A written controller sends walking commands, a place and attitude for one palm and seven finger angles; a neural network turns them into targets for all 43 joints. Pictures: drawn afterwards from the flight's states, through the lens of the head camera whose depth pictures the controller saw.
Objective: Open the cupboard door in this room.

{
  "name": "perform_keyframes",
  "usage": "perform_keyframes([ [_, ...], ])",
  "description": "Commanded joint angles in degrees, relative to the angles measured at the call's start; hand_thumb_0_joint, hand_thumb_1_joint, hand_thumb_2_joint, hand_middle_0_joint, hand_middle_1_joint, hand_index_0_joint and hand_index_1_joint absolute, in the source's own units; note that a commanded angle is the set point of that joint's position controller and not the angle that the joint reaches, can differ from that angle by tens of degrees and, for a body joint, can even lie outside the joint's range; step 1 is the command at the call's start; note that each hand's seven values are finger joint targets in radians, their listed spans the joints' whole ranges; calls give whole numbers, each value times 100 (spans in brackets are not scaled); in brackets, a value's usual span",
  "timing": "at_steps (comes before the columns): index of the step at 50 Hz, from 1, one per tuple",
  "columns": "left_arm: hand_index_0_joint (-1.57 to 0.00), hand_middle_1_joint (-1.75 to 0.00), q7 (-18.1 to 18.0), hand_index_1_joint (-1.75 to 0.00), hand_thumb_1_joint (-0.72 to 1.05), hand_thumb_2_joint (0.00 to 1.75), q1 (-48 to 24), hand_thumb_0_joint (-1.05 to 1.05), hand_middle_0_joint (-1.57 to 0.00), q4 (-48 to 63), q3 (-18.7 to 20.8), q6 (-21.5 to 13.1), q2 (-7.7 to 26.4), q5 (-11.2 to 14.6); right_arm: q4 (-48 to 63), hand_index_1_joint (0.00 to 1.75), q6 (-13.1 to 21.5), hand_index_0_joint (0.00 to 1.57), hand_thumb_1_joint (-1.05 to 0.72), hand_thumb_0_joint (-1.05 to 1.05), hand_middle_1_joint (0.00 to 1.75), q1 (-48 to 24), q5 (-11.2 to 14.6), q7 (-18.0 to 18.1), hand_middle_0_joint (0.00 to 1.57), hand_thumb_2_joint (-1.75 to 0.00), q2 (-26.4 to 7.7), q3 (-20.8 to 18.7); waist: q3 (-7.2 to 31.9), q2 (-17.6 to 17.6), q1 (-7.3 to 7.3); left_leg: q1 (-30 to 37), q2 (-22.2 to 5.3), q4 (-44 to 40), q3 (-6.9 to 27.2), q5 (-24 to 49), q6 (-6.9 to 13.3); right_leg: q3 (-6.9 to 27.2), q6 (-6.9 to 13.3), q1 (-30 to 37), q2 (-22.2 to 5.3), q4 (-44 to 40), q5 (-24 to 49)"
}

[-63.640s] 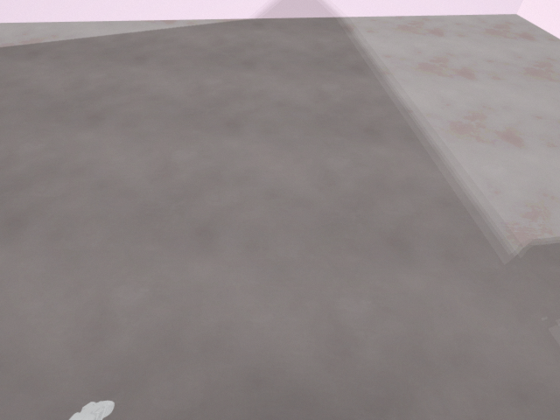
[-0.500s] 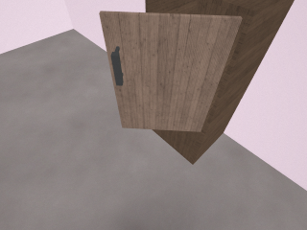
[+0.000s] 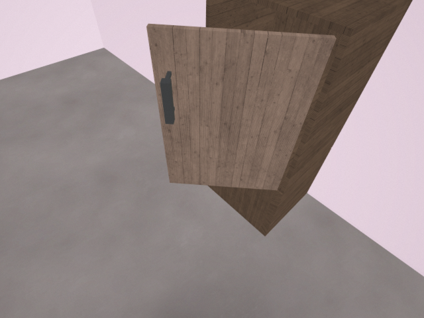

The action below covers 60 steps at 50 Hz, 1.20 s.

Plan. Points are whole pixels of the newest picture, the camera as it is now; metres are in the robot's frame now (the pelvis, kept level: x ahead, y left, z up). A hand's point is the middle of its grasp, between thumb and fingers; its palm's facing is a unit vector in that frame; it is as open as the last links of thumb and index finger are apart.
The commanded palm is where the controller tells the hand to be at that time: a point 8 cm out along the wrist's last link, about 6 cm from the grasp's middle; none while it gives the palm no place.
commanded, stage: shuffle to correct the standing spot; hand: left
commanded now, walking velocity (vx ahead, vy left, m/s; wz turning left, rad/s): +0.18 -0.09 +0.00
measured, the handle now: (169, 97) +0.62 +0.16 +0.07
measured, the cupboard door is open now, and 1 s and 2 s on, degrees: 43 43 43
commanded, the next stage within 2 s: come to a stop and stand still in 0.38 s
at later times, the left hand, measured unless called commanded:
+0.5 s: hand out of the picture -0.03 +0.13 -0.18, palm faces +0.08 -0.99 -0.14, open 7.4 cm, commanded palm none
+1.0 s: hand (159, 316) +0.16 +0.12 -0.17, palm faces -0.01 -0.97 -0.25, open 7.4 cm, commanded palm none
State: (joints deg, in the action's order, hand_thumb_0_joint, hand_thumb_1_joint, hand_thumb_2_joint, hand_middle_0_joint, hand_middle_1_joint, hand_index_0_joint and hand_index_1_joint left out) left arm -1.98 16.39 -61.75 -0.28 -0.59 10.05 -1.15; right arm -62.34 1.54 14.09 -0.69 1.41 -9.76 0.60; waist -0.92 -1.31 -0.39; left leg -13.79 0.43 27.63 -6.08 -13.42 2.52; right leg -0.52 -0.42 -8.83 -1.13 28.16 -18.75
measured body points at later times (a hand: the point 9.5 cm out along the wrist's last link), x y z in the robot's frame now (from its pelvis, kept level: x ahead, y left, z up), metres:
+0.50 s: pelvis +0.07 -0.02 -0.01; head +0.10 +0.00 +0.44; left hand -0.03 +0.18 -0.16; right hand +0.11 -0.26 -0.15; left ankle +0.08 +0.07 -0.71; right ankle -0.04 -0.12 -0.74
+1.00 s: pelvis +0.08 -0.06 -0.01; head +0.11 -0.08 +0.44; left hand +0.16 +0.17 -0.15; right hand +0.14 -0.30 -0.17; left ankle +0.12 +0.07 -0.73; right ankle +0.08 -0.18 -0.74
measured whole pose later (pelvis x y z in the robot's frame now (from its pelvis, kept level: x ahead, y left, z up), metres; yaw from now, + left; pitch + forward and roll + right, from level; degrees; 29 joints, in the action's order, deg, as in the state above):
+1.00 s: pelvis +0.08 -0.06 -0.01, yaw -2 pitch +1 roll +1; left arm -1.8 11.2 -54.3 2.2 0.4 10.0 -2.1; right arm -56.7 -1.8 10.9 -1.0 1.3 -9.9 -2.8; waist -2.2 0.4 0.0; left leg -21.9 -2.6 37.7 -4.5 -21.1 -0.4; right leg -3.0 0.5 -18.2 -2.4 35.6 -19.4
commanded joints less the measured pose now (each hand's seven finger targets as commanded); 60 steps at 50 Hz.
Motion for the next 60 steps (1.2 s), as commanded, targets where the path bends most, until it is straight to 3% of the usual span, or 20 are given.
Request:
perform_keyframes([
  [1,-20,-30,-31,-30,90,90,429,0,-20,133,69,-59,510,11,150,30,70,20,-90,0,30,237,-15,8,20,-90,-589,-130,-54,140,31,381,-733,-597,785,444,48,360,213,-443,-379,-486,575],
  [6,-20,-30,72,-30,90,90,521,0,-20,169,95,25,421,-70,183,30,-41,20,-90,0,30,290,-58,-21,20,-90,-804,-261,-546,548,40,-104,-1141,-1333,1435,-2091,283,-61,260,-944,-55,92,-703],
  [11,-20,-30,140,-30,90,90,771,0,-20,148,129,-28,347,-82,275,30,-11,20,-90,0,30,308,-52,-10,20,-90,-834,-329,-468,459,-50,-250,-1279,-1045,1443,-1828,438,-83,317,-857,-87,129,-456],
  [15,-20,-30,89,-30,90,90,1264,0,-20,-49,229,-141,677,-40,455,30,69,20,-90,0,30,20,-28,-46,20,-90,-355,-225,-400,-1016,-200,-1301,-273,976,62,-811,4,1433,744,181,-922,-971,65],
  [17,-20,-30,26,-30,90,90,1732,0,-20,-181,277,-230,741,-48,653,30,106,20,-90,0,30,-471,-61,-87,20,-90,-266,-221,-550,-1150,-420,-2342,-160,2322,5,-1727,-83,2137,1295,844,-1614,-1150,2187],
  [21,-20,-30,-66,-30,90,90,1766,0,-20,-212,274,-286,640,-117,742,30,157,20,-90,0,30,-751,0,-127,20,-90,-142,-222,-401,-573,-362,-2701,-316,2417,153,-1635,-44,1363,1358,1424,-1412,-648,4094],
  [25,-20,-30,-14,-30,90,90,1181,0,-20,-129,254,-244,618,-26,486,30,150,20,-90,0,30,35,8,-104,20,-90,22,-176,-180,-563,198,-243,54,694,-316,-80,-42,491,850,-63,-726,-319,3600],
  [26,-20,-30,-25,-30,90,90,1136,0,-20,-128,235,-226,538,12,253,30,175,20,-90,0,30,588,-1,-37,20,-90,-112,-181,131,-294,409,735,-34,97,-114,699,-20,387,649,-298,-562,439,3790],
  [27,-20,-30,-30,-30,90,90,1227,0,-20,-102,203,-215,405,50,96,30,207,20,-90,0,30,1174,-30,51,20,-90,-545,-264,633,447,566,1892,-969,88,949,2525,317,160,309,-1046,-202,1519,2692],
  [28,-20,-30,-53,-30,90,90,1382,0,-20,-24,129,-204,125,121,84,30,221,20,-90,0,30,1500,6,107,20,-90,-955,-310,1141,1657,494,2235,-2503,-203,2495,5141,1100,-148,38,-1599,170,2892,-1078],
  [29,-20,-30,-109,-30,90,90,1427,0,-20,3,178,-130,282,111,185,30,107,20,-90,0,30,1206,49,123,20,-90,-961,-250,1164,1234,326,1743,-2752,-421,2460,5461,1464,284,110,-1410,35,3364,-1662],
  [33,-20,-30,-68,-30,90,90,948,0,-20,48,199,98,119,-37,399,30,121,20,-90,0,30,58,21,172,20,-90,-517,-146,-536,876,-68,-421,-1942,-915,1245,4396,971,136,-57,-1186,-359,2904,-913],
  [42,-20,-30,-6,-30,90,90,426,0,-20,665,293,247,83,-48,776,30,-94,20,-90,0,30,-112,-100,79,20,-90,-816,-483,419,1091,2,158,-1655,-621,856,2965,839,-319,-122,-1085,-134,1767,-378],
  [45,-20,-30,8,-30,90,90,605,0,-20,697,343,131,213,-50,838,30,-152,20,-90,0,30,-207,-87,25,20,-90,-791,-511,490,855,-176,-295,-1361,-126,753,1608,451,-385,-114,-243,-104,289,577],
  [46,-20,-30,0,-30,90,90,606,0,-20,721,359,81,422,-78,851,30,-172,20,-90,0,30,-160,-54,-6,20,-90,-609,-484,443,278,-186,-558,-994,221,603,604,165,-77,-81,-43,-307,-284,937],
  [47,-20,-30,-21,-30,90,90,442,0,-20,802,392,15,824,-119,931,30,-218,20,-90,0,30,-50,1,-28,20,-90,-243,-422,335,-988,-67,-1038,-414,857,194,-891,-191,1139,226,-164,-1313,-784,1282],
  [48,-20,-30,-15,-30,90,90,245,0,-20,934,400,6,1066,-95,1025,30,-287,20,-90,0,30,-136,-11,-40,20,-90,-129,-390,73,-1345,-85,-1047,-169,1397,252,-1610,-295,1572,759,-768,-1934,-1148,1591],
  [52,-20,-30,-14,-30,90,90,-304,0,-20,1012,331,-21,785,-69,779,30,-290,20,-90,0,30,3,-41,-66,20,-90,-239,-383,104,-1261,62,-1073,-214,2380,436,-1265,-306,855,978,-641,-1351,-902,2177],
  [56,-20,-30,-31,-30,90,90,-100,0,-20,864,326,-14,776,-19,563,30,-194,20,-90,0,30,266,12,-42,20,-90,-82,-276,330,-783,30,-309,-155,575,252,-625,-389,560,882,-285,-1127,-465,2455],
  [60,-20,-30,7,-30,90,90,76,0,-20,740,233,47,371,87,379,30,-49,20,-90,0,30,355,-49,26,20,-90,-431,-230,167,893,-149,65,-1112,-723,1266,1465,99,116,167,-446,-356,-174,842],
])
